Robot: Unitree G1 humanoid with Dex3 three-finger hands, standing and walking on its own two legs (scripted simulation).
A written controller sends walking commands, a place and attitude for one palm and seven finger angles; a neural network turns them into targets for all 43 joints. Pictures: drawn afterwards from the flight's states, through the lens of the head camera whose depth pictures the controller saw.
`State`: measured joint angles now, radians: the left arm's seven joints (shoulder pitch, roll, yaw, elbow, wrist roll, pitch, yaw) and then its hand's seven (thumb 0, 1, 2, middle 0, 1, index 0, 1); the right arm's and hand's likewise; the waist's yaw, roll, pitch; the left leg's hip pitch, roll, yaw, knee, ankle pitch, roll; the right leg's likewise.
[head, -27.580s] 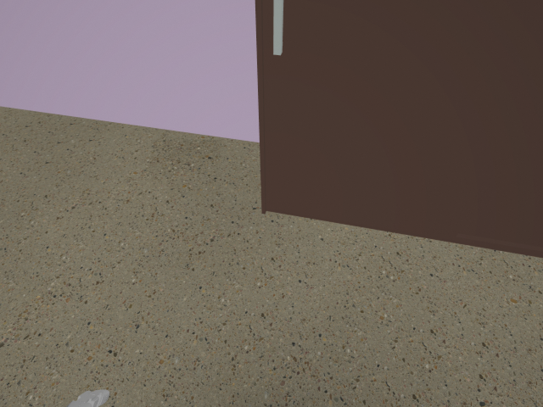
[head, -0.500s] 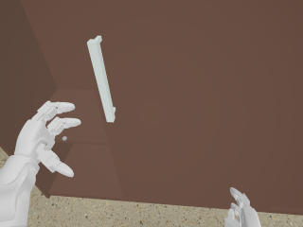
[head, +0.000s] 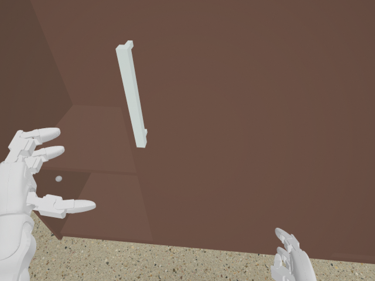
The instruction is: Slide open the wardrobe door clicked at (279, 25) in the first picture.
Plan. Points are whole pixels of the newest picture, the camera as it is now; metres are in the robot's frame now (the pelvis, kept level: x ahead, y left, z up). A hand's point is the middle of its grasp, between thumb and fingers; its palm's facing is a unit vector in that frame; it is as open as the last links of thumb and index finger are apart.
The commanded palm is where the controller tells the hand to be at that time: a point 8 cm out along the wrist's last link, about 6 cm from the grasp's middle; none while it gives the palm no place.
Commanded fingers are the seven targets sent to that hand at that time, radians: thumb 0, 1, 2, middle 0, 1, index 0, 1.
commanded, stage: draw the hand back to the body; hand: left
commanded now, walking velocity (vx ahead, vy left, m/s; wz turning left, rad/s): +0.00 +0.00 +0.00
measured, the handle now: (136, 99) +0.46 +0.19 +0.18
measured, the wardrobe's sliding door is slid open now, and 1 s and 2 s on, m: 0.52 0.52 0.52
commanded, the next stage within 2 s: step back with the hand held close in 0.90 s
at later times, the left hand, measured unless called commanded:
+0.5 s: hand (56, 178) +0.21 +0.26 +0.17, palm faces +0.44 -0.83 -0.35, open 9.0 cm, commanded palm +0.17 +0.30 +0.18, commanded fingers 0.00 0.90 0.90 -0.20 -0.30 -0.20 -0.30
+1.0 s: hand (56, 179) +0.21 +0.26 +0.17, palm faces +0.45 -0.82 -0.35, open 7.4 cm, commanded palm +0.17 +0.30 +0.18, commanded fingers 0.00 0.90 0.90 -0.20 -0.30 -0.20 -0.30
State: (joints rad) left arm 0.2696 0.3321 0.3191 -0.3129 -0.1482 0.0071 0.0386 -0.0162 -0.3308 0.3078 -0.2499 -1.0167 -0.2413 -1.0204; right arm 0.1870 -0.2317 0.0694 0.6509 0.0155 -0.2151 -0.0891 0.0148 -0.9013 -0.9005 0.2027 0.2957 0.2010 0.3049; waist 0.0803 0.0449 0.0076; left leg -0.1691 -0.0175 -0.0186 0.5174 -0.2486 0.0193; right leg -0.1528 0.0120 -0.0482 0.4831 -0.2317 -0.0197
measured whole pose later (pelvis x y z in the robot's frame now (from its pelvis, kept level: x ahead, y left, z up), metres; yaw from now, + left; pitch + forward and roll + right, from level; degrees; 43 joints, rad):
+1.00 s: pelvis +0.03 +0.00 +0.01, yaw -1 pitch -6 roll -1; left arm 0.45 0.33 0.33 -0.41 -0.08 -0.07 0.10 0.01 0.89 0.90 -0.21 -0.30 -0.21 -0.30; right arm 0.19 -0.22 0.04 0.66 -0.01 -0.12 -0.07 0.01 -0.90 -0.90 0.20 0.30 0.20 0.30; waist 0.08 0.06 0.01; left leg -0.07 -0.02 0.00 0.42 -0.25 0.02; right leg -0.06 0.01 -0.03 0.39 -0.22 -0.01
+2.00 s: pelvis -0.07 +0.04 -0.01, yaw +0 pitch +2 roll -4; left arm 0.47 0.41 0.47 -0.50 -0.02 -0.29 0.13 0.01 0.89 0.90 -0.21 -0.30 -0.21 -0.30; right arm 0.20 -0.20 0.01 0.61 -0.02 -0.13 -0.07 0.01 -0.90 -0.90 0.20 0.30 0.20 0.31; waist 0.02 -0.01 0.04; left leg -0.48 -0.01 0.00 0.60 -0.15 0.07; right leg -0.30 0.06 0.06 0.55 -0.29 0.03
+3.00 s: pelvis -0.12 +0.05 +0.00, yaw +1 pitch +1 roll -1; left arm 0.48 0.37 0.39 -0.41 -0.03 -0.22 0.13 0.01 0.89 0.90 -0.21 -0.30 -0.21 -0.30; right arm 0.22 -0.21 0.01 0.63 -0.01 -0.15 -0.07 0.01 -0.90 -0.90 0.20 0.30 0.20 0.30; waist 0.02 -0.02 -0.01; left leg -0.25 -0.01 -0.01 0.51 -0.27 0.03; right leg -0.21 0.02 0.04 0.44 -0.23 0.01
